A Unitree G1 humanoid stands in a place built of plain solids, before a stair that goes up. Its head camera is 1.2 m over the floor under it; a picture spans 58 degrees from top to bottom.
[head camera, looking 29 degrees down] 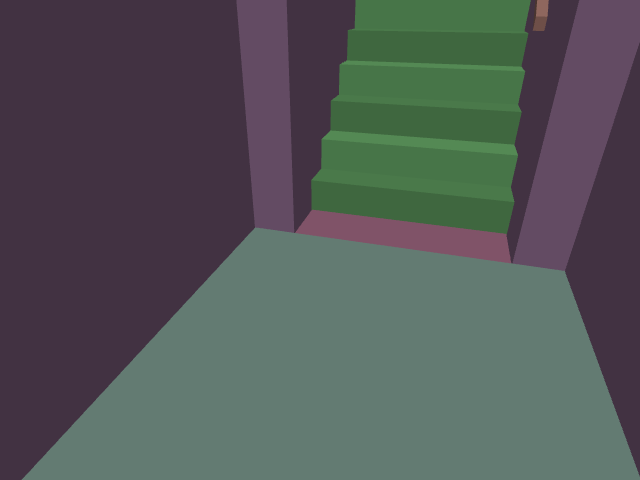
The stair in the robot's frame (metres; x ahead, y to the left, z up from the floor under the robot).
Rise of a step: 0.20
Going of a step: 0.23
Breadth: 1.20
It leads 16 degrees to the right of straight ahead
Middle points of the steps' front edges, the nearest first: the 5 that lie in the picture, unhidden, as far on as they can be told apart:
2.41 -0.52 0.20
2.63 -0.58 0.40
2.84 -0.65 0.61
3.06 -0.71 0.81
3.28 -0.78 1.01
